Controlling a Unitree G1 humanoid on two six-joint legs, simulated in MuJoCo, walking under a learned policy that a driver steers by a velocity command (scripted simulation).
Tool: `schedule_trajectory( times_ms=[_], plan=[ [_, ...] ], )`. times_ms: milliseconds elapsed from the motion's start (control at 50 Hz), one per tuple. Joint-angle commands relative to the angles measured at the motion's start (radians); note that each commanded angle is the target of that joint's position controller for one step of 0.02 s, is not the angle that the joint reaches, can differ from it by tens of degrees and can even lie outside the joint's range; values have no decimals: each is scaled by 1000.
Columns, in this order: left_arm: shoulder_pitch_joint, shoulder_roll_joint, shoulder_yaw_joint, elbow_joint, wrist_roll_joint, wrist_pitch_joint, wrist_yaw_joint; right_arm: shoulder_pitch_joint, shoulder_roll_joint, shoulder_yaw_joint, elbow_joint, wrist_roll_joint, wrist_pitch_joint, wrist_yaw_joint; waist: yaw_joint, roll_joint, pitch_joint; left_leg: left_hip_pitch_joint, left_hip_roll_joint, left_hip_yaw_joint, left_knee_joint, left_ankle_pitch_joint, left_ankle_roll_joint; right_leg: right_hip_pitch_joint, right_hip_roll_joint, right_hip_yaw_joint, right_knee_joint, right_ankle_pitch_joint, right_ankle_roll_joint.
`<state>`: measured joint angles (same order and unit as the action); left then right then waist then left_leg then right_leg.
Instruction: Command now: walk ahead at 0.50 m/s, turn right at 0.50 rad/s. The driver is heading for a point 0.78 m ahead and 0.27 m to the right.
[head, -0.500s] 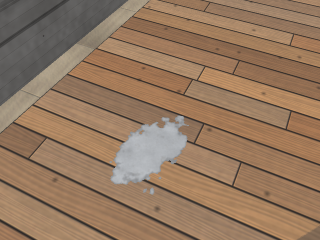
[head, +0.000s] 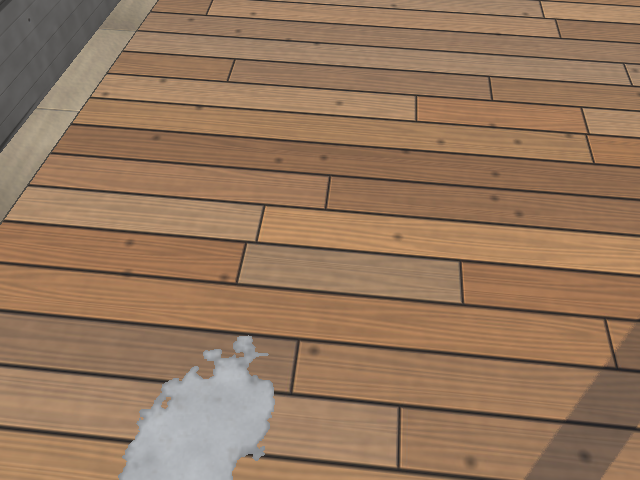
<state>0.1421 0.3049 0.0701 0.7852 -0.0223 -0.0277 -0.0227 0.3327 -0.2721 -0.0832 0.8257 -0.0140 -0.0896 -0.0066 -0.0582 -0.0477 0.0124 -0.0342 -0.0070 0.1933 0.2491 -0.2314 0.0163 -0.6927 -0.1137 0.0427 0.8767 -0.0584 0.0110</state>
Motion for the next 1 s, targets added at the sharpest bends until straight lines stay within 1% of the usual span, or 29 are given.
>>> schedule_trajectory(
  times_ms=[20,80,120,140,160,180,200,220,240,260,280,300,320,380,480,560,620,640,660,680,700,720,740,760,780,800,840,920,1000],
  plan=[
    [-74,8,-10,-79,4,-7,-21,-68,-161,-38,-65,9,-12,-11,13,86,64,-49,280,-59,-130,256,145,29,-9,-24,-129,91,-16],
    [-140,24,-8,-119,3,-5,-35,-33,-183,-48,-40,27,6,-11,-3,88,85,53,307,-26,-86,299,126,11,4,-57,-202,22,-50],
    [-136,44,2,-137,4,-3,-42,-35,-206,-54,-34,36,21,-13,18,107,64,104,315,1,4,523,106,63,45,-104,-224,-72,-85],
    [-97,63,13,-137,3,-1,-42,-42,-223,-58,-35,40,29,-15,46,125,25,118,311,16,90,709,94,137,84,-138,-221,-127,-106],
    [9,94,33,-115,0,1,-39,-56,-232,-59,-38,45,39,-17,111,127,-36,103,291,40,247,849,75,278,134,-170,-245,-143,-134],
    [175,156,69,-69,-4,4,-27,-56,-214,-50,-42,45,43,-19,193,104,-125,3,247,65,472,824,38,530,183,-168,-298,-90,-171],
    [297,263,102,-45,-7,16,-4,-27,-145,-24,-66,7,34,-21,211,-72,-205,-276,187,69,814,338,-19,814,5,126,-319,-39,-241],
    [227,327,102,-81,-8,3,-7,22,-46,10,-122,0,1,-11,102,-250,-332,-655,-33,-118,1127,-360,-72,1064,-202,726,-509,-293,-444],
    [245,233,73,-96,-2,-11,-18,-98,-142,-5,-132,39,-35,2,181,-80,-341,-760,11,-286,1169,-332,-43,1060,-218,754,-609,-344,-403],
    [224,186,60,-88,4,-25,-18,-160,-153,-8,-152,64,-51,8,174,-53,-215,-810,48,-274,1131,-252,-16,963,-190,616,-604,-292,-365],
    [164,156,50,-93,2,-33,-17,-160,-140,-5,-142,46,-57,0,124,32,-130,-766,94,-276,1040,-175,-8,809,-146,498,-597,-187,-331],
    [101,116,39,-106,6,-35,-11,-152,-152,-13,-130,18,-53,-8,86,26,-95,-690,125,-280,950,-129,-12,688,-110,407,-601,-87,-310],
    [67,103,32,-125,18,-35,-5,-133,-155,-18,-124,11,-40,-6,56,3,-77,-623,138,-285,914,-98,-18,603,-85,365,-621,-23,-305],
    [76,124,39,-129,15,-41,12,-140,-120,-12,-132,0,-12,-5,40,13,-57,-578,124,-258,784,-32,-58,495,-53,282,-657,112,-314],
    [143,147,48,-111,2,-31,35,-321,-69,13,-179,5,-14,7,106,-22,-9,-518,55,-242,408,277,-89,430,22,195,-648,20,-245],
    [208,144,50,-89,-6,-19,39,-393,-100,8,-205,23,-28,27,133,-39,-2,-466,21,-265,276,303,-74,486,-10,277,-583,-66,-225],
    [203,142,52,-92,-1,-11,44,-344,-136,-8,-199,26,-42,34,95,-77,-12,-398,16,-273,237,184,-36,547,-37,360,-491,-57,-200],
    [189,127,48,-97,0,-8,43,-275,-146,-16,-179,25,-47,31,55,-84,-32,-306,10,-255,202,175,-14,539,-16,360,-438,-31,-182],
    [186,87,33,-107,5,-9,40,-172,-177,-31,-159,12,-52,24,5,-65,-108,-129,52,-279,198,165,23,498,39,322,-300,-3,-149],
    [206,26,10,-126,24,-11,38,-22,-234,-44,-147,-1,-52,15,-45,69,-256,131,232,-460,210,97,80,368,114,223,-8,-184,-107],
    [336,-4,0,-161,-15,-21,38,35,-297,-59,-110,-9,-38,25,29,436,-338,372,421,-952,77,-190,229,20,216,127,290,-557,-54],
    [314,109,19,-128,-24,-20,42,-4,-192,-35,-133,13,-34,29,3,288,-245,317,412,-968,35,-386,206,-86,135,159,409,-504,-40],
    [209,153,32,-141,-15,-14,41,-44,-140,-21,-140,17,-27,24,-20,195,-132,205,372,-798,31,-327,165,-107,105,130,429,-410,-34],
    [164,140,32,-148,-4,-10,42,-88,-126,-12,-143,7,-21,22,-3,124,-76,94,331,-672,21,-180,147,-70,71,105,410,-340,-27],
    [134,126,35,-160,5,-9,38,-113,-105,-6,-135,2,-17,19,11,115,-29,16,297,-582,1,-73,147,-54,45,105,365,-293,-25],
    [142,108,35,-165,-3,-6,31,-123,-100,-2,-128,-4,-19,15,32,154,-20,-38,277,-514,-20,-7,143,-8,19,100,338,-265,-23],
    [141,73,30,-171,-11,4,25,-121,-94,-3,-112,5,-27,13,39,167,-11,-67,258,-414,-58,68,152,4,4,75,296,-245,-16],
    [75,45,19,-205,-2,11,20,-103,-142,-19,-81,7,-28,8,33,118,7,-39,276,-286,-95,221,175,-61,-10,63,157,-126,5],
    [-30,14,2,-225,1,-5,-2,-78,-162,-20,-54,13,-15,6,-5,100,32,-31,242,-148,-99,298,150,4,11,8,-77,52,-9]
  ],
)
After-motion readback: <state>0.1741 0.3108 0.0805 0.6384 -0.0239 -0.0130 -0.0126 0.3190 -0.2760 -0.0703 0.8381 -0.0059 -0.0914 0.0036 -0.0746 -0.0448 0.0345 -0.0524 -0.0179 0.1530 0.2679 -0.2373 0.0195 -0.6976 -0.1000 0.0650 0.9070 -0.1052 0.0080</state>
